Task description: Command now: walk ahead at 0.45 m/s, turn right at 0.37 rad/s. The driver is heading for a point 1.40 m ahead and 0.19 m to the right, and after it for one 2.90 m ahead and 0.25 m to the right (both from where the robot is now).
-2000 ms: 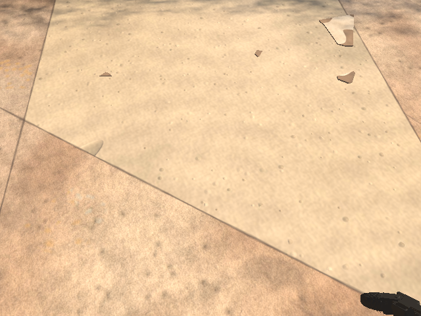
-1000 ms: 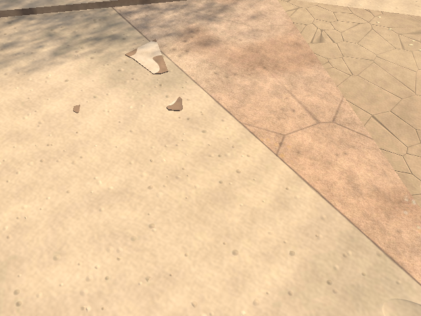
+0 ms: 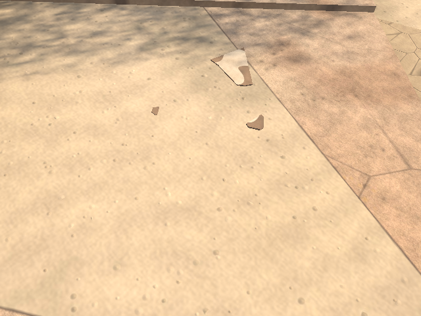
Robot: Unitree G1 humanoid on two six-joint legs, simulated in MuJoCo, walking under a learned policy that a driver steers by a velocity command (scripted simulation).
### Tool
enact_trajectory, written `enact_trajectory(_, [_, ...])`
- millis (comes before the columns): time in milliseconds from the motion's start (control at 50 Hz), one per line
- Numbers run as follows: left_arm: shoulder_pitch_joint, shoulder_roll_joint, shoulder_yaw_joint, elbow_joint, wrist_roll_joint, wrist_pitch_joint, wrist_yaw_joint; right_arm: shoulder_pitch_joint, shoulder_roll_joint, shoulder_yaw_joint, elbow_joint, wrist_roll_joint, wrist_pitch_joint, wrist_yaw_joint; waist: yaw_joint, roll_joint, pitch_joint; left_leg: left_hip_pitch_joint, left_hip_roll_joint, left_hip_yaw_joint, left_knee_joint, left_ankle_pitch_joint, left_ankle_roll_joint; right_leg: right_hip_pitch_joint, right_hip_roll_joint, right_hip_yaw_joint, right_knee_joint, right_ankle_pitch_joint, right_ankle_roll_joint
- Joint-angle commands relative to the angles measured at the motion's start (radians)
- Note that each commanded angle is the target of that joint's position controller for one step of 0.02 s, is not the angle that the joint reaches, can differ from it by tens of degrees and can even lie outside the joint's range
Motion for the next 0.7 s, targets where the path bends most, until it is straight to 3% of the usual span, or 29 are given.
enact_trajectory(20, [-0.205,0.050,-0.001,-0.140,0.000,-0.032,-0.025,0.039,-0.166,-0.043,-0.026,0.006,0.003,-0.009,-0.028,0.118,0.113,-0.007,0.295,-0.007,0.047,0.707,0.084,-0.048,0.037,-0.055,-0.065,-0.075,-0.046])
enact_trajectory(60, [-0.137,0.090,0.017,-0.139,0.002,-0.028,-0.027,0.028,-0.198,-0.049,-0.033,0.005,0.016,-0.024,0.026,0.174,0.019,0.044,0.296,0.020,0.214,1.149,0.061,0.079,0.104,-0.113,-0.045,-0.175,-0.088])
enact_trajectory(80, [-0.028,0.131,0.036,-0.120,0.000,-0.023,-0.023,0.019,-0.213,-0.052,-0.038,0.001,0.025,-0.031,0.086,0.187,-0.055,0.034,0.288,0.035,0.369,1.278,0.047,0.215,0.139,-0.125,-0.042,-0.205,-0.113])
enact_trajectory(100, [0.127,0.182,0.062,-0.090,-0.003,-0.019,-0.009,-0.002,-0.223,-0.052,-0.046,0.004,0.027,-0.035,0.175,0.163,-0.139,-0.090,0.263,0.057,0.581,1.243,0.018,0.474,0.153,-0.098,-0.103,-0.142,-0.154])
enact_trajectory(120, [0.294,0.251,0.083,-0.066,0.001,-0.004,0.015,0.000,-0.195,-0.036,-0.071,-0.014,0.013,-0.036,0.234,0.046,-0.257,-0.372,0.215,0.043,0.891,0.833,-0.014,0.822,-0.020,0.166,-0.096,-0.190,-0.223])
enact_trajectory(140, [0.276,0.290,0.088,-0.081,-0.008,-0.007,0.019,0.085,-0.054,0.009,-0.104,-0.016,-0.018,-0.011,0.130,-0.214,-0.386,-0.796,-0.030,-0.071,1.290,-0.176,-0.090,1.143,-0.294,0.778,-0.204,-0.377,-0.442])
enact_trajectory(160, [0.286,0.214,0.067,-0.074,0.002,-0.007,0.024,-0.023,-0.152,-0.012,-0.118,0.019,-0.061,0.008,0.200,-0.079,-0.392,-0.903,0.011,-0.257,1.358,-0.171,-0.059,1.125,-0.280,0.809,-0.309,-0.446,-0.405])
enact_trajectory(180, [0.250,0.179,0.057,-0.078,0.010,-0.009,0.030,-0.119,-0.175,-0.015,-0.158,0.054,-0.081,0.017,0.195,-0.036,-0.246,-0.941,0.064,-0.248,1.307,-0.098,-0.037,0.998,-0.245,0.645,-0.326,-0.409,-0.352])
enact_trajectory(200, [0.184,0.165,0.049,-0.088,0.010,-0.015,0.029,-0.148,-0.157,-0.009,-0.171,0.042,-0.091,0.015,0.135,0.072,-0.124,-0.915,0.104,-0.229,1.192,-0.043,-0.030,0.811,-0.198,0.539,-0.352,-0.304,-0.322])
enact_trajectory(220, [0.126,0.132,0.040,-0.101,0.012,-0.019,0.031,-0.153,-0.161,-0.018,-0.165,0.010,-0.087,0.009,0.096,0.086,-0.074,-0.862,0.137,-0.222,1.098,-0.012,-0.038,0.688,-0.156,0.460,-0.368,-0.214,-0.303])
enact_trajectory(240, [0.092,0.129,0.036,-0.120,0.024,-0.019,0.037,-0.130,-0.158,-0.021,-0.164,0.001,-0.076,0.010,0.062,0.050,-0.040,-0.802,0.148,-0.218,1.076,0.005,-0.050,0.582,-0.130,0.420,-0.395,-0.153,-0.308])
enact_trajectory(300, [0.070,0.145,0.041,-0.124,0.016,-0.021,0.049,-0.099,-0.128,-0.014,-0.170,-0.014,-0.043,0.008,0.023,0.014,-0.001,-0.745,0.161,-0.176,0.934,0.037,-0.107,0.401,-0.096,0.331,-0.436,-0.042,-0.315])
enact_trajectory(360, [0.088,0.178,0.052,-0.117,0.010,-0.017,0.062,-0.220,-0.085,0.006,-0.207,-0.020,-0.040,0.005,0.063,-0.004,0.023,-0.679,0.128,-0.141,0.674,0.247,-0.136,0.292,-0.018,0.232,-0.420,-0.072,-0.259])
enact_trajectory(400, [0.141,0.183,0.053,-0.100,0.004,-0.008,0.066,-0.299,-0.075,0.012,-0.220,-0.010,-0.047,0.012,0.111,-0.020,0.004,-0.622,0.087,-0.129,0.515,0.397,-0.143,0.304,-0.004,0.223,-0.392,-0.131,-0.224])
enact_trajectory(440, [0.193,0.178,0.050,-0.077,0.000,-0.004,0.066,-0.331,-0.091,0.007,-0.226,0.007,-0.055,0.021,0.136,-0.038,-0.015,-0.600,0.077,-0.146,0.445,0.451,-0.135,0.370,-0.040,0.259,-0.356,-0.184,-0.208])
enact_trajectory(480, [0.215,0.166,0.045,-0.063,0.000,-0.001,0.066,-0.336,-0.120,-0.005,-0.232,0.011,-0.061,0.029,0.132,-0.055,-0.019,-0.603,0.087,-0.170,0.399,0.413,-0.105,0.452,-0.083,0.314,-0.299,-0.225,-0.188])
enact_trajectory(520, [0.212,0.169,0.046,-0.060,0.009,0.003,0.063,-0.301,-0.144,-0.020,-0.230,0.012,-0.066,0.032,0.100,-0.076,-0.018,-0.563,0.081,-0.157,0.374,0.319,-0.064,0.503,-0.113,0.351,-0.236,-0.197,-0.165])
enact_trajectory(540, [0.207,0.159,0.042,-0.061,0.013,0.006,0.061,-0.237,-0.157,-0.031,-0.216,0.009,-0.068,0.030,0.062,-0.077,-0.035,-0.480,0.066,-0.134,0.349,0.280,-0.037,0.505,-0.093,0.343,-0.170,-0.124,-0.145])
enact_trajectory(560, [0.212,0.118,0.027,-0.066,0.020,0.004,0.057,-0.130,-0.192,-0.047,-0.201,-0.001,-0.073,0.025,0.008,-0.044,-0.108,-0.317,0.113,-0.169,0.352,0.273,0.007,0.471,-0.037,0.294,0.004,-0.072,-0.111])
enact_trajectory(580, [0.304,0.048,0.002,-0.080,0.037,-0.004,0.055,0.000,-0.269,-0.063,-0.196,-0.017,-0.072,0.021,0.001,0.152,-0.276,-0.018,0.314,-0.430,0.369,0.243,0.113,0.289,0.061,0.212,0.335,-0.304,-0.056])
enact_trajectory(600, [0.380,0.035,-0.006,-0.082,-0.005,-0.015,0.056,0.094,-0.298,-0.080,-0.133,-0.005,-0.055,0.035,0.013,0.448,-0.344,0.154,0.454,-0.899,0.175,-0.100,0.246,-0.005,0.148,0.141,0.617,-0.638,-0.008])
enact_trajectory(620, [0.307,0.139,0.015,-0.077,-0.018,-0.017,0.059,0.065,-0.206,-0.054,-0.148,0.009,-0.054,0.039,-0.019,0.265,-0.231,0.094,0.431,-0.912,0.120,-0.288,0.210,-0.109,0.095,0.201,0.714,-0.600,-0.013])
enact_trajectory(640, [0.182,0.165,0.021,-0.104,-0.013,-0.016,0.059,0.009,-0.164,-0.040,-0.155,0.006,-0.048,0.034,-0.029,0.159,-0.122,-0.014,0.393,-0.751,0.126,-0.232,0.170,-0.135,0.053,0.168,0.721,-0.515,-0.019])
enact_trajectory(660, [0.123,0.149,0.016,-0.122,0.005,-0.016,0.060,-0.043,-0.152,-0.032,-0.159,-0.005,-0.044,0.034,-0.009,0.096,-0.054,-0.130,0.348,-0.630,0.119,-0.088,0.164,-0.114,0.014,0.135,0.676,-0.450,-0.019])
enact_trajectory(680, [0.107,0.133,0.017,-0.129,0.019,-0.017,0.059,-0.078,-0.133,-0.025,-0.156,-0.008,-0.044,0.033,0.015,0.099,-0.022,-0.201,0.312,-0.554,0.104,0.017,0.163,-0.086,-0.021,0.131,0.602,-0.397,-0.018])
enact_trajectory(700, [0.122,0.117,0.017,-0.125,0.018,-0.015,0.056,-0.094,-0.121,-0.020,-0.155,-0.012,-0.046,0.032,0.037,0.129,-0.016,-0.248,0.279,-0.492,0.082,0.088,0.153,-0.033,-0.041,0.123,0.558,-0.367,-0.015])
